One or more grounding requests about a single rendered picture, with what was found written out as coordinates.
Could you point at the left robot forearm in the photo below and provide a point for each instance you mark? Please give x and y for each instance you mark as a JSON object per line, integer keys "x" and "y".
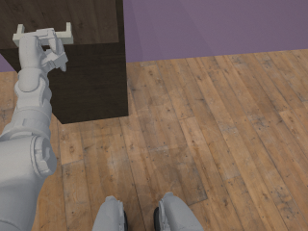
{"x": 33, "y": 111}

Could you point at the handle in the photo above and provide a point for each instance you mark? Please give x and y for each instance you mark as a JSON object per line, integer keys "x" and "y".
{"x": 65, "y": 36}

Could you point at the left robot hand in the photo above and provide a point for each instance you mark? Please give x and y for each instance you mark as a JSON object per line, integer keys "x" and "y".
{"x": 31, "y": 54}

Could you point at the cabinet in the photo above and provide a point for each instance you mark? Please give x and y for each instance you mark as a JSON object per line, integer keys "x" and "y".
{"x": 94, "y": 83}

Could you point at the left robot thigh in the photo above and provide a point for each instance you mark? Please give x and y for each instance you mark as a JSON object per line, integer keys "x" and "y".
{"x": 109, "y": 217}

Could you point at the left robot shin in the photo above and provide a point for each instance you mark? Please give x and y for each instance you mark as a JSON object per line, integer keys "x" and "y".
{"x": 109, "y": 198}

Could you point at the drawer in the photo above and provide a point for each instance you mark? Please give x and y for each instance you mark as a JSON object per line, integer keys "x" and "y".
{"x": 92, "y": 21}

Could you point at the robot left upper arm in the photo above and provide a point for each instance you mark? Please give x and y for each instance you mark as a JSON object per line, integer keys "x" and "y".
{"x": 25, "y": 163}

